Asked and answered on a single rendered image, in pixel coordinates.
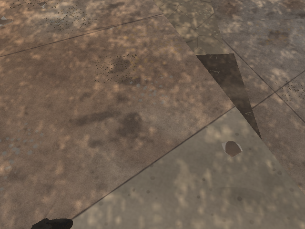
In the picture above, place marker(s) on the left robot hand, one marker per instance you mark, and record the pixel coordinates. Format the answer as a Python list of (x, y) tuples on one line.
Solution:
[(53, 224)]

